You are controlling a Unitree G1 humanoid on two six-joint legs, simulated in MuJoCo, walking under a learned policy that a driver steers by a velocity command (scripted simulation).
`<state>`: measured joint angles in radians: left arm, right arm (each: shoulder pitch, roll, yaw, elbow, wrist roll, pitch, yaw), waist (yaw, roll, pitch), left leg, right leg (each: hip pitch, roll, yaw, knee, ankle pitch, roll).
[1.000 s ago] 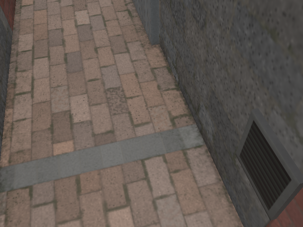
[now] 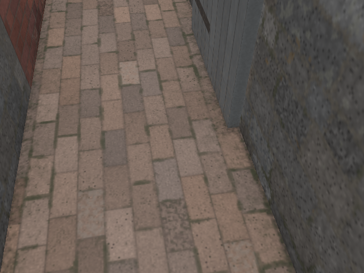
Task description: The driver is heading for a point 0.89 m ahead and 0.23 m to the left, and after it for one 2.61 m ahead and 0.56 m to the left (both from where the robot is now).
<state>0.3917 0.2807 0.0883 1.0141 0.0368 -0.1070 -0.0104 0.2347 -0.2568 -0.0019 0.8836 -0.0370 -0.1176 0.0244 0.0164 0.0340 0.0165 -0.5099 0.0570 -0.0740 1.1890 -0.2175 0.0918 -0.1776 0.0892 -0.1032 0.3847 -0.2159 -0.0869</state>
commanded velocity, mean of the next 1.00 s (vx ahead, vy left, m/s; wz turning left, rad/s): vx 1.00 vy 0.00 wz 0.19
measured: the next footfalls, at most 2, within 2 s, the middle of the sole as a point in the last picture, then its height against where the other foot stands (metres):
left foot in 0.30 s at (141, 268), level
right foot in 0.74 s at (180, 177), level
